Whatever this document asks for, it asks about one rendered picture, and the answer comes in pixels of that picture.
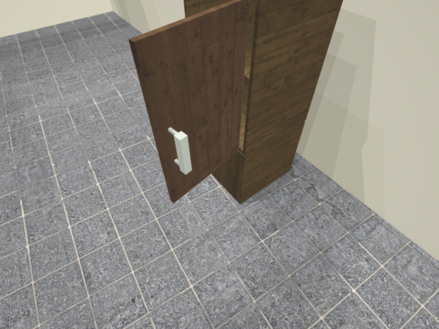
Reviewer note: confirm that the handle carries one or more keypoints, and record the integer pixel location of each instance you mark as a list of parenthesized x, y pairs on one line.
[(182, 148)]

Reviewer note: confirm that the cupboard door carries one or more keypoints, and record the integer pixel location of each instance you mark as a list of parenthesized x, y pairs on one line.
[(191, 74)]

